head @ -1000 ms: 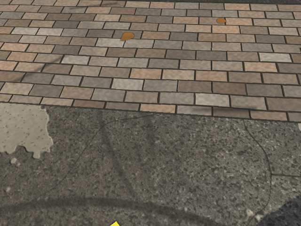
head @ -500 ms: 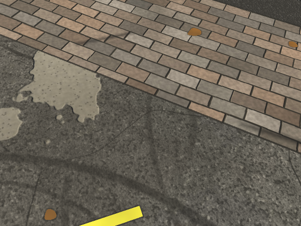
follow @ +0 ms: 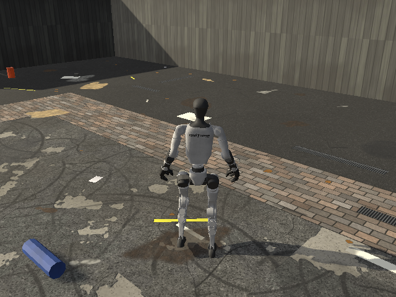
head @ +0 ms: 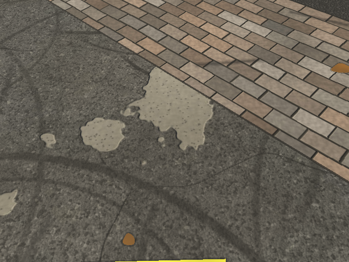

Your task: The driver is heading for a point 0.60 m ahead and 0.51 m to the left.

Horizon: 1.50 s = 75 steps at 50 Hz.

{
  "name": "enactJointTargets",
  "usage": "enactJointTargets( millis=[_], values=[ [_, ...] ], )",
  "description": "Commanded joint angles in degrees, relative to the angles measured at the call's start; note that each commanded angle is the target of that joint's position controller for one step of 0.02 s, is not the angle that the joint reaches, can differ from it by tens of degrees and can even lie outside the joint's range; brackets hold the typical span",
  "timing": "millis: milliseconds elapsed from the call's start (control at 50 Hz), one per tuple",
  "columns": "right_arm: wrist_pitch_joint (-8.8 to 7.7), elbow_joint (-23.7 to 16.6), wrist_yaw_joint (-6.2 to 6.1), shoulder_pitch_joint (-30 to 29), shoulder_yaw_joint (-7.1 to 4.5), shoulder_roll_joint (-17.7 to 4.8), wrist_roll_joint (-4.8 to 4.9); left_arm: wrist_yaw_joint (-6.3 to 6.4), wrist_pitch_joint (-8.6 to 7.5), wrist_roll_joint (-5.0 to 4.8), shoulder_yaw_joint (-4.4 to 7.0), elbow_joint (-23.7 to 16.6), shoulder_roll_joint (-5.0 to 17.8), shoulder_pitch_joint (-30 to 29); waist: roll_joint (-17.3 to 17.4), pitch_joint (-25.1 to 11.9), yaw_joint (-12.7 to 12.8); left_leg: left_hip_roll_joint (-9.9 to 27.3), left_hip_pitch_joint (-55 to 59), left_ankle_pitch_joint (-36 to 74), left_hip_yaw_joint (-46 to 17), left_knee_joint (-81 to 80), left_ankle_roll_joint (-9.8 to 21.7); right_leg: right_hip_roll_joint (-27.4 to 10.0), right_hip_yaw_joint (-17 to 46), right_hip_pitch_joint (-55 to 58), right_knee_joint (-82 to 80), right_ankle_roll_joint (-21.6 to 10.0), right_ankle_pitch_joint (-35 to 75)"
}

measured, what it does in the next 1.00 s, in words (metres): walks ahead, turning left: left foot, then right foot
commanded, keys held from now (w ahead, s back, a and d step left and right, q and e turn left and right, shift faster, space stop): w+q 0.20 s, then w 0.50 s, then w+q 0.30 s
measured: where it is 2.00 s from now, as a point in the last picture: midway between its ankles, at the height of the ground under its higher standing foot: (102, 184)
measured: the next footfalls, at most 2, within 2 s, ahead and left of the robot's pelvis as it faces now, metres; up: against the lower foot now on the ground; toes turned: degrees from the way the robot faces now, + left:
left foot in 0.24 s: +0.12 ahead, +0.18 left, +0.00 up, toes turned +11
right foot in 0.76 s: +0.53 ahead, +0.07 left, +0.00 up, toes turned +12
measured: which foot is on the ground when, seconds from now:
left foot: up 0.00-0.22, down 0.24-0.76, up 0.78-1.00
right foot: down 0.00-0.24, up 0.26-0.74, down 0.76-1.00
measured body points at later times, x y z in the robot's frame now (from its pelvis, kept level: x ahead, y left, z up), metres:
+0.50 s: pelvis +0.16 +0.11 +0.00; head +0.18 +0.14 +0.45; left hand +0.27 +0.41 -0.11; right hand +0.27 -0.14 -0.10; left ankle +0.08 +0.17 -0.75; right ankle +0.31 -0.03 -0.67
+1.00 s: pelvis +0.46 +0.15 +0.00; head +0.48 +0.16 +0.45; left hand +0.44 +0.44 -0.12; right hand +0.66 -0.07 -0.11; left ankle +0.45 +0.32 -0.67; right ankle +0.49 +0.07 -0.75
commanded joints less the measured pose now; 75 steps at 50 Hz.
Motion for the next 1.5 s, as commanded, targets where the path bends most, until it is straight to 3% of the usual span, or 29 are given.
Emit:
enactJointTargets(
  millis=[20, 160, 220, 240, 260, 280, 300, 360, 440, 540, 660, 720, 740, 760, 780, 800, 820, 860, 960, 1060, 1160, 1220, 1260, 1280, 1300, 1320, 1340, 1380, 1500],
  values=[
    [-2.24, -7.55, 0.66, -8.54, 0.12, -2.4, -0.17, 0.15, -1.19, -0.18, 2.98, -2.72, 11.14, 2.05, -10.54, 0.05, 3.98, 2.94, -12.08, 1.48, 0.84, -5.86, -0.24, -15.25, 13.64, 10.64, -12.25, -9.86, -11.0],
    [-2.98, -7.95, 2.29, -7.43, 1.11, -1.49, 0.15, -2.26, -2.39, -1.81, 4.06, -1.58, 14.03, 1.77, -10.16, 2.03, 2.3, 3.99, 3.28, 1.73, 5.95, -21.3, 4.18, -16.23, 4.26, 2.05, -11.57, -8.74, -6.4],
    [-2.84, -4.99, 2.07, 1.29, -0.01, -2.9, 0.1, -2.85, -2.03, -2.53, 3.52, -0.75, 12.81, 1.23, -6.48, -0.57, -3.22, -0.32, 20.36, 4.45, 9.7, -29.79, 7.72, -14.52, -1.17, -4.98, -0.37, -6.14, 0.04],
    [-2.81, -2.58, 1.57, 9.82, -1.83, -6.16, 0.61, -3.0, -2.25, -1.43, 2.19, -0.44, 9.42, 2.48, -0.94, -5.16, -7.07, -0.37, 32.84, 4.14, 6.24, -32.16, 9.59, -10.84, -6.15, -10.18, 13.91, -3.56, 5.48],
    [-3.17, -2.27, 0.58, 16.09, -2.9, -13.18, 0.13, -3.09, -2.81, 1.43, 0.02, -4.1, 3.39, 0.63, 16.91, -7.79, -7.7, 15.28, 44.48, -0.65, -21.22, -39.79, 16.4, -3.46, -8.98, -28.73, 38.68, 2.05, -15.71],
    [-4.88, -4.12, 1.21, 14.32, -2.27, -13.08, 0.09, -2.95, -4.25, -0.55, 0.61, -5.54, 6.81, -0.91, 14.15, -10.85, -7.65, 22.18, 44.36, -11.91, -41.67, -48.81, 24.47, 1.14, 2.35, -39.47, 49.46, 2.65, -19.52],
    [-6.09, -3.97, 1.7, 12.13, -0.88, -8.5, -0.27, -3.27, -5.01, -2.71, 1.7, -5.87, 11.19, -3.4, 8.91, -5.58, -7.75, 21.59, 41.93, -11.74, -35.52, -49.14, 23.5, -2.54, 4.8, -43.51, 52.25, 1.18, -15.31],
    [-6.8, -4.18, 1.72, 4.67, 1.11, -3.71, -1.18, -3.53, -5.4, -0.63, 1.75, -3.76, 10.64, -2.46, 3.85, 0.22, -3.04, 14.57, 30.53, 4.99, -18.87, -48.91, 18.41, -7.09, 4.94, -36.71, 43.16, -0.07, -1.82],
    [-7.49, -2.44, 0.72, 4.33, 1.28, -4.18, -1.27, -4.07, -3.96, -0.11, 1.11, -1.85, 8.06, -1.79, 1.49, 0.26, -1.31, 11.72, 27.81, 25.59, -9.0, -51.09, 17.32, -5.8, 3.03, -33.65, 36.27, 2.46, 7.73],
    [-7.41, 1.55, -0.31, 8.09, 1.34, -4.67, -0.87, -4.7, -4.3, -0.8, -0.47, -4.38, 4.78, -11.96, 1.95, 3.25, -4.37, 8.76, 25.52, 26.92, -2.36, -53.4, 14.17, -2.74, 0.71, -29.04, 16.98, 2.92, 21.2],
    [-6.54, 6.19, -0.56, 12.33, 0.96, -5.23, -0.29, -6.49, -5.3, -1.01, -0.76, -6.96, 5.11, -18.8, 1.9, 5.58, -5.07, 12.96, 34.8, 30.86, -3.32, -50.17, 14.17, -0.61, 0.99, -29.01, 6.23, -1.06, 18.96],
    [-5.55, 6.91, -1.01, 11.92, 0.54, -6.78, -0.55, -5.78, -5.13, -0.44, 0.7, -5.68, 8.2, -11.87, 5.05, -1.36, -0.88, 12.71, 39.19, 58.76, -3.72, -38.65, 12.74, 3.68, -1.84, -17.96, 7.13, -4.2, 10.23],
    [-5.04, 6.78, -1.02, 10.66, 0.83, -6.67, -0.78, -5.07, -5.02, -0.46, 1.79, -4.05, 10.39, -3.74, 4.98, -6.98, 3.85, 10.72, 36.29, 64.1, -2.5, -28.56, 11.4, 4.01, -2.53, -5.84, 5.93, -6.17, 12.39],
    [-5.06, 5.54, -1.07, 9.92, 1.64, -5.14, -1.53, -4.25, -4.85, 0.36, 2.49, -2.24, 13.07, 7.18, 2.62, -15.45, 8.31, 8.64, 22.93, 50.69, -2.97, -13.44, 10.04, -4.54, 6.0, 15.01, 10.06, -9.87, 16.28],
    [-5.89, 5.36, -0.15, 19.6, 3.92, 3.3, -1.13, -4.19, -4.72, 0.64, 3.56, -0.69, 16.66, 12.21, -14.11, -26.1, 3.88, -2.92, -1.54, 1.9, -1.83, 11.6, 5.48, -21.62, 35.53, 38.64, 7.1, -20.39, 4.19],
    [-6.77, 6.86, -0.02, 15.99, 2.73, -3.03, 0.18, -3.99, -4.63, -0.37, 2.11, -0.47, 10.22, 12.73, -11.25, -27.41, 7.11, -3.46, -6.39, -11.94, -8.53, 18.12, 5.59, -22.41, 43.31, 37.14, -0.5, -19.11, -2.48],
    [-7.15, 4.26, 0.13, 8.84, 1.46, -6.22, 1.94, -3.36, -4.35, -0.58, 1.47, -0.82, 8.74, 7.86, -9.44, -15.16, 6.56, -0.01, -10.48, -8.61, -7.13, 18.38, 5.61, -20.67, 33.03, 27.47, -3.18, -15.89, -4.28],
    [-7.27, 2.71, -0.18, 3.02, 1.64, -4.53, 0.78, -3.02, -4.42, 0.13, 0.87, -0.39, 6.43, 1.96, -2.87, -3.93, 2.88, 4.77, -8.11, -1.47, -3.85, 11.82, 5.52, -16.43, 21.24, 10.22, -7.24, -12.89, 3.13],
    [-3.91, 3.35, -0.66, 5.74, 2.04, 0.4, 0.32, -3.34, -6.45, 0.33, 1.3, 1.61, 6.57, -2.06, -5.8, 1.43, -2.01, 8.48, -3.13, 3.25, -3.39, 3.47, 3.99, -14.1, 7.25, -3.22, -15.6, -12.45, 9.83],
    [-5.14, 0.98, 0.79, -2.1, 2.54, 1.51, -0.01, -2.59, -5.82, 0.2, 1.96, 2.87, 9.02, -1.37, -4.59, 2.69, 0.34, 8.17, -4.4, 20.51, -0.04, -13.94, 3.9, -10.71, -4.18, 0.06, -15.71, -9.91, 16.11],
    [-5.36, -3.03, 2.74, -10.79, 2.71, 1.68, 0.17, -2.27, -3.67, -1.09, 2.83, 4.93, 11.82, 3.95, -3.66, 4.53, 3.64, 6.6, -6.76, 20.75, 3.66, -24.36, 5.91, -14.17, -6.97, 10.57, -13.13, -8.44, 18.71],
    [-4.91, -4.41, 3.34, -9.22, 1.46, -0.7, -0.23, -1.87, -2.09, -2.02, 3.52, 4.94, 13.9, 3.32, -5.58, 2.04, 0.84, 2.85, -2.67, 11.91, 7.1, -25.68, 8.88, -15.39, -8.89, 15.87, -4.45, -6.52, 37.98],
    [-4.45, -1.46, 2.91, 4.05, -1.25, -4.98, -0.04, -1.43, -1.12, -2.37, 3.36, 4.3, 13.74, 1.53, -5.31, -5.5, -7.16, -2.35, 15.15, 11.77, 9.55, -28.97, 12.28, -12.85, -11.66, 12.05, 14.81, -3.9, 47.63],
    [-3.83, 0.92, 1.82, 13.89, -3.34, -9.68, 0.32, -1.18, -1.34, -1.05, 2.24, 3.48, 11.21, 2.71, 0.18, -11.01, -11.06, 1.41, 32.53, 12.28, 0.78, -30.01, 15.27, -10.43, -11.87, -0.85, 32.1, -1.23, 33.31],
    [-4.29, 0.27, 1.52, 11.38, -4.21, -16.29, 0.81, -1.94, -2.73, 0.95, -0.48, 0.09, 2.87, 8.41, 15.81, -15.49, -3.22, 15.65, 50.13, 0.41, -32.11, -35.55, 26.21, 1.55, -7.08, -27.01, 52.26, 2.44, -17.8],
    [-5.48, -2.06, 2.04, 12.14, -2.51, -10.83, 0.32, -2.65, -4.8, -0.88, -0.05, -0.16, 7.38, 2.86, 7.93, -21.88, -7.33, 19.09, 53.08, -6.48, -44.42, -43.91, 27.77, 2.38, 6.26, -33.34, 58.14, 1.65, -20.98],
    [-6.33, -1.76, 2.24, 9.31, -1.3, -7.42, -0.68, -3.08, -5.91, -3.05, 0.78, -1.62, 10.63, -2.39, 4.89, -13.57, -7.83, 18.48, 47.36, 3.93, -35.46, -44.82, 24.61, -0.17, 6.53, -36.86, 57.61, 0.46, -15.65],
    [-6.67, -2.58, 2.04, 1.3, -0.12, -3.93, -0.85, -2.33, -6.24, -0.94, 0.7, -0.45, 10.11, -2.16, -1.13, -6.06, -2.95, 14.55, 32.06, 30.68, -19.87, -42.33, 21.1, -4.9, 5.59, -30.79, 48.99, 0.72, -8.89],
    [-6.66, -1.04, 0.17, -1.67, 0.36, -4.5, -1.43, -1.81, -2.63, 0.32, -0.1, 0.73, 6.23, -0.16, 0.67, -4.92, 0.51, 9.25, 18.97, 52.19, -4.8, -44.63, 19.2, -4.0, 2.97, -20.79, 33.08, 4.87, 0.79]
  ],
)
